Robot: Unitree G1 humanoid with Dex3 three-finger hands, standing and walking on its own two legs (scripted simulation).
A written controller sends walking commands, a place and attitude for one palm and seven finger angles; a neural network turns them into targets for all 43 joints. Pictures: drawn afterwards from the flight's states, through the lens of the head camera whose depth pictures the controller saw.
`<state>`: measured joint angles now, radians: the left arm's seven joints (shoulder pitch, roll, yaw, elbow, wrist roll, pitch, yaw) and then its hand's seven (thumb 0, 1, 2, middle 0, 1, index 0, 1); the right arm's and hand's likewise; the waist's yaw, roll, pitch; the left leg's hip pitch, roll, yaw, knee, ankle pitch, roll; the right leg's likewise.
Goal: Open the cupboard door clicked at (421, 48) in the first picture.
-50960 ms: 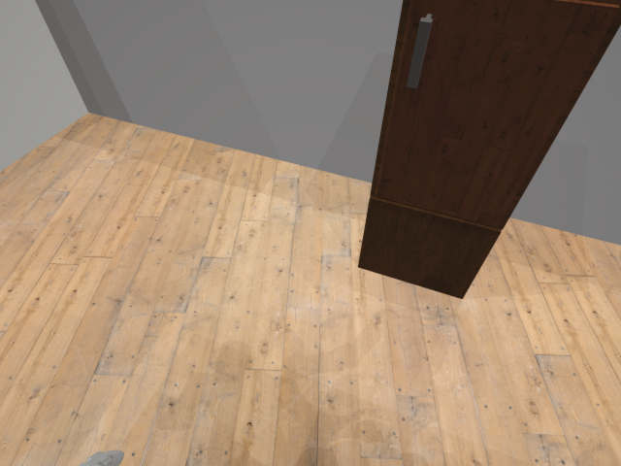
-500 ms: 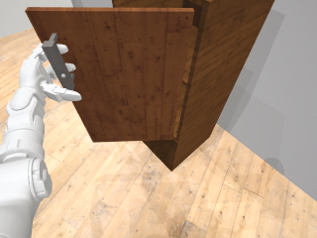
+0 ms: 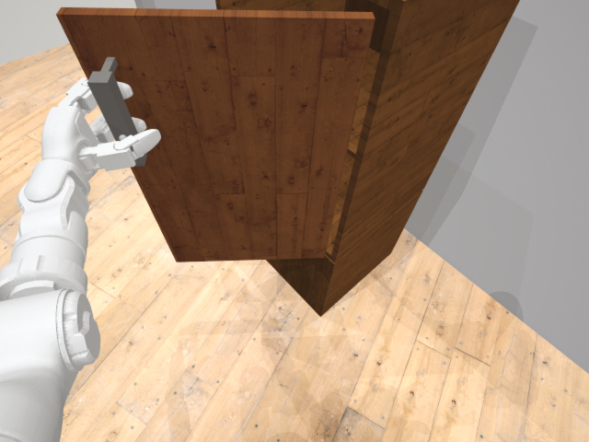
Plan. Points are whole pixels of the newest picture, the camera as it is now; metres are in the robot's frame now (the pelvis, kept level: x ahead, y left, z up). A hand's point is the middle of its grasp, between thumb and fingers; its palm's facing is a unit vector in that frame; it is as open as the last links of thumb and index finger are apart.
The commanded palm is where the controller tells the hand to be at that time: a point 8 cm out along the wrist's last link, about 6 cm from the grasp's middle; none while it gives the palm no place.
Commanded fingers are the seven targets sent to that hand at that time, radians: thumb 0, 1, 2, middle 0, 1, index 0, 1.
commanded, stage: close the thumb around the handle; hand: left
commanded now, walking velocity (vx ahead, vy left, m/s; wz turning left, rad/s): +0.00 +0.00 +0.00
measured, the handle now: (124, 114) +0.53 +0.22 +0.14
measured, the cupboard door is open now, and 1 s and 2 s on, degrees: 51 76 94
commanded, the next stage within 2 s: pull the door open along its arc in 0.28 s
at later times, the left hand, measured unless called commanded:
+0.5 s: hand (134, 132) +0.49 +0.20 +0.14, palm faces +0.01 -1.00 +0.01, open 5.7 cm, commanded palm +0.45 +0.25 +0.14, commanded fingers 0.00 0.90 0.90 -0.40 -1.35 -0.40 -1.35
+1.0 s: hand (156, 219) +0.35 +0.14 +0.14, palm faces +0.23 -0.97 +0.10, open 6.3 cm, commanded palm +0.28 +0.22 +0.14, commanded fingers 0.00 0.90 0.90 -0.40 -1.35 -0.40 -1.35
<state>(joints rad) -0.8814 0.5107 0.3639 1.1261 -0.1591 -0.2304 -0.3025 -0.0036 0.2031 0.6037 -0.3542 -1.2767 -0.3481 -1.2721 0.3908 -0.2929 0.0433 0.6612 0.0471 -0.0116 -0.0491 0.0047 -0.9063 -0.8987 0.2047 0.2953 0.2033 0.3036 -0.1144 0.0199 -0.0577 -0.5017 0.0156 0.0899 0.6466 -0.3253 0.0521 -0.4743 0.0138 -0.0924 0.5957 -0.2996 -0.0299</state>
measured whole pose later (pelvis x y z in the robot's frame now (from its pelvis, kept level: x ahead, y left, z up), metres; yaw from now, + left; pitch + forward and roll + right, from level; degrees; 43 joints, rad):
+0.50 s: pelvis +0.01 +0.00 +0.00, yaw +0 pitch +11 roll -1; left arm -0.89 0.50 0.38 1.12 -0.14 -0.22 -0.28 0.01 0.72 0.84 -0.35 -1.35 -0.38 -1.35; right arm 0.42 -0.29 0.04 0.67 0.04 0.00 -0.04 0.00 -0.91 -0.90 0.20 0.30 0.20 0.30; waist -0.13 0.03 -0.07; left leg -0.52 0.02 0.09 0.65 -0.34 0.05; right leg -0.49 0.02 -0.09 0.60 -0.31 -0.03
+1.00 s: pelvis +0.02 -0.01 +0.01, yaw -1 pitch +3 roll +0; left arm -0.08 0.09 0.16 -0.01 -0.21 0.10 0.13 0.02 0.65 0.72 -0.36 -1.34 -0.36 -1.29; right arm 0.17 -0.23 0.02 0.59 0.05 -0.01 0.00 0.01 -0.91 -0.90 0.20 0.29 0.20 0.30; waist 0.01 0.04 -0.07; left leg -0.26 0.02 0.11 0.52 -0.31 0.03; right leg -0.26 0.03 -0.06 0.51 -0.30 -0.04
